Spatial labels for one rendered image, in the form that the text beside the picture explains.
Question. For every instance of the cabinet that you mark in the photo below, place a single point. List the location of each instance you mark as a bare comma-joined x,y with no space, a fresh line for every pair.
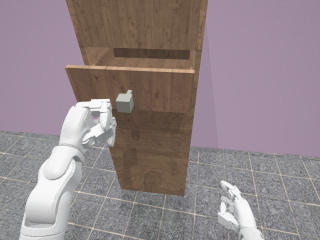
151,148

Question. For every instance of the handle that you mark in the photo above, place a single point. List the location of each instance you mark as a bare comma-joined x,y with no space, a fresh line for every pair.
124,102

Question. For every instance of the drawer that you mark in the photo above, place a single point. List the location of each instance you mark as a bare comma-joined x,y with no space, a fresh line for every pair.
161,80

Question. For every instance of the right robot forearm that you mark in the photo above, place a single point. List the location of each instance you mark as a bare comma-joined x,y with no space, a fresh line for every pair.
250,233

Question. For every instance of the robot right hand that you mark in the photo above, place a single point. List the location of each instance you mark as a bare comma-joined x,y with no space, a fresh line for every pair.
239,213

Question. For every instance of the robot left hand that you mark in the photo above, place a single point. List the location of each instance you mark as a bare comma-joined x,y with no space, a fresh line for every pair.
81,131

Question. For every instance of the left robot forearm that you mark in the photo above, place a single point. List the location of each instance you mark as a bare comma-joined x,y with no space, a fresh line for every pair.
48,206

